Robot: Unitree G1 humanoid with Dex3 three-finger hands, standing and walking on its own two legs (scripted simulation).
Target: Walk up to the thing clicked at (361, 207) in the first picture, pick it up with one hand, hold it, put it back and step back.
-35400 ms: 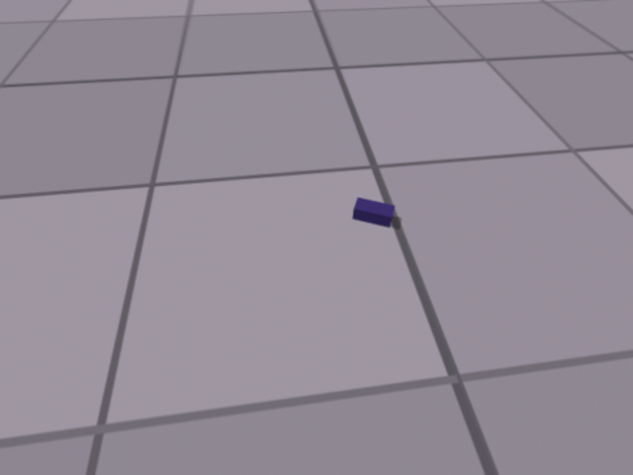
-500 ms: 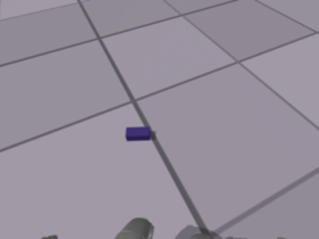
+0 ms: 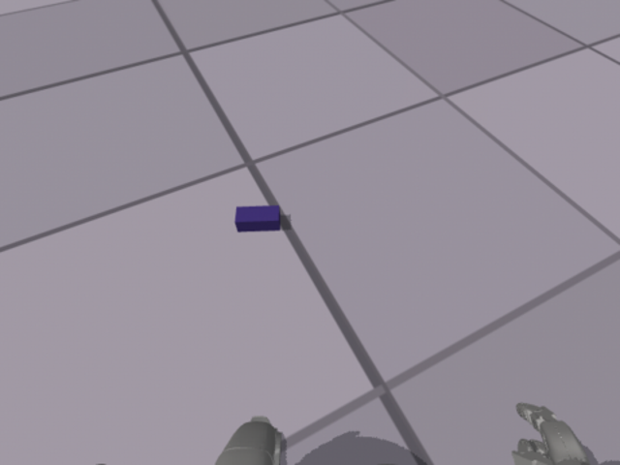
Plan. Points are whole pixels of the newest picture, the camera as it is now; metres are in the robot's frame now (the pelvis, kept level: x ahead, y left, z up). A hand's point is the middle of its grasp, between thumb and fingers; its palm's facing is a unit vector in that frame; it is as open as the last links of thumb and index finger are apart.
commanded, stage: step back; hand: left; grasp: from above
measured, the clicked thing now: (258, 218) +1.02 +0.26 -0.72
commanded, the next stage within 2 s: stand in 1.10 s
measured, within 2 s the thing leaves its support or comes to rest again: neither
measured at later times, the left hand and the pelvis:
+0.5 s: hand out of the picture +0.00 +0.27 -0.13, palm faces +0.08 -0.92 -0.39, open 7.4 cm; pelvis -0.04 -0.01 +0.01, yaw +4 degrees
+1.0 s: hand out of the picture +0.05 +0.29 -0.13, palm faces +0.08 -0.93 -0.36, open 7.4 cm; pelvis -0.01 +0.02 +0.02, yaw +4 degrees
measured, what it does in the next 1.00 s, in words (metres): steps on the spot: left foot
